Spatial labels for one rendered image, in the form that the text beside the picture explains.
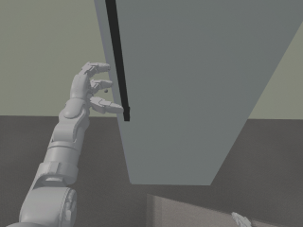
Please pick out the handle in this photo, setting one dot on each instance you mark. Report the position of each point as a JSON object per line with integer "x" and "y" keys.
{"x": 116, "y": 43}

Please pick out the fridge door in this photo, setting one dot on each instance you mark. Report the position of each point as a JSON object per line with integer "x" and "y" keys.
{"x": 194, "y": 72}

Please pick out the robot left forearm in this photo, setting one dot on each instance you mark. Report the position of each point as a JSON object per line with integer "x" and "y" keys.
{"x": 60, "y": 166}

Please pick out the left robot upper arm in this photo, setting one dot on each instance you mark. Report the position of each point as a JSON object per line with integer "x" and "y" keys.
{"x": 49, "y": 206}

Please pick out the robot left hand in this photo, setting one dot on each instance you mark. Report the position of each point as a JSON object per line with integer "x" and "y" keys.
{"x": 83, "y": 88}

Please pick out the robot right hand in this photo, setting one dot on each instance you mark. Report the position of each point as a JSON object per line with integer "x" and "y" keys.
{"x": 240, "y": 220}

